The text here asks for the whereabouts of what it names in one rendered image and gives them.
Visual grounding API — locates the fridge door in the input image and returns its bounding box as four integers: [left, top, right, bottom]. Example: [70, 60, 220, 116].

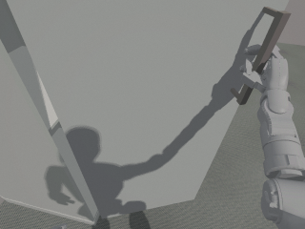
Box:
[6, 0, 289, 219]

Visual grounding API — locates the right robot hand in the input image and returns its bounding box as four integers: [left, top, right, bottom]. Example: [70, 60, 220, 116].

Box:
[238, 43, 289, 94]

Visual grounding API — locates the handle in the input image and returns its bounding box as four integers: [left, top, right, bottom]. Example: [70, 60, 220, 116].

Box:
[230, 7, 291, 105]

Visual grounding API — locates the robot right upper arm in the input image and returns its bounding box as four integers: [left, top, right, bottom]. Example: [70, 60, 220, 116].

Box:
[260, 178, 305, 229]

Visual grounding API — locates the robot right forearm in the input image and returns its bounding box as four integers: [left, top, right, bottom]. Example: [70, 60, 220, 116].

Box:
[256, 89, 305, 182]

